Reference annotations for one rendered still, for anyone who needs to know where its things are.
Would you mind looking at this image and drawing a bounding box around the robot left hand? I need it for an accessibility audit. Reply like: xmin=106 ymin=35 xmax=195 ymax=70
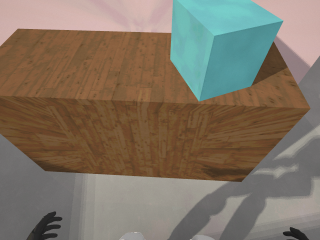
xmin=26 ymin=211 xmax=63 ymax=240

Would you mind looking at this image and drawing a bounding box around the carton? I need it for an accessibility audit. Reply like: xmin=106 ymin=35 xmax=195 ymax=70
xmin=170 ymin=0 xmax=283 ymax=102

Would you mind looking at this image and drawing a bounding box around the pedestal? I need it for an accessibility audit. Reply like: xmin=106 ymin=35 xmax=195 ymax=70
xmin=0 ymin=28 xmax=311 ymax=182

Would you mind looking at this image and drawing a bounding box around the robot right hand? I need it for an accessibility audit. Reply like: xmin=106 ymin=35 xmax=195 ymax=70
xmin=283 ymin=227 xmax=309 ymax=240

